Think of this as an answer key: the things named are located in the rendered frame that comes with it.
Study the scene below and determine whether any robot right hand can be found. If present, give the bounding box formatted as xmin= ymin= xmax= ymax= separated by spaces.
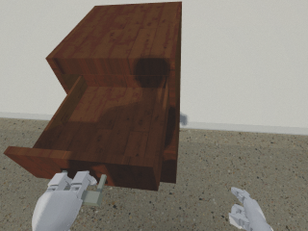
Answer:
xmin=228 ymin=187 xmax=267 ymax=231

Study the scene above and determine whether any cabinet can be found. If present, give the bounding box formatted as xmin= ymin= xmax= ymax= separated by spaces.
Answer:
xmin=45 ymin=1 xmax=182 ymax=184

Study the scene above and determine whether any robot left hand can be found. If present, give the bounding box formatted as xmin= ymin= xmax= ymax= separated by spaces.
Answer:
xmin=32 ymin=170 xmax=97 ymax=231

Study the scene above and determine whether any drawer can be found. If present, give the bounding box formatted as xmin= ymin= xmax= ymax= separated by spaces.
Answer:
xmin=4 ymin=74 xmax=169 ymax=192

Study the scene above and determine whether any robot right forearm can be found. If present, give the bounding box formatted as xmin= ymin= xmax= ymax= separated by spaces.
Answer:
xmin=248 ymin=220 xmax=273 ymax=231

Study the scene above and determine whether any handle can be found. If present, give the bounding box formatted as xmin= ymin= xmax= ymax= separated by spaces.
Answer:
xmin=62 ymin=170 xmax=107 ymax=207

